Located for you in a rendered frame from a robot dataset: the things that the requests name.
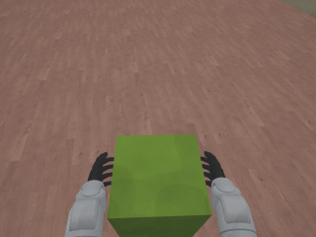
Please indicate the robot left forearm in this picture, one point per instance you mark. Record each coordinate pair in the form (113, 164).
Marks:
(86, 216)

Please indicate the robot right hand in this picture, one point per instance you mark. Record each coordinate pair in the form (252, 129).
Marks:
(214, 168)

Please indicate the robot left hand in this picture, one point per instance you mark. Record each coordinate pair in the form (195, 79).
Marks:
(96, 173)

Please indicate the robot right forearm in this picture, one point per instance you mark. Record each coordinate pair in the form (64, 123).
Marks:
(233, 214)

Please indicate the carton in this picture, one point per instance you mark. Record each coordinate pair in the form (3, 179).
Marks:
(158, 187)

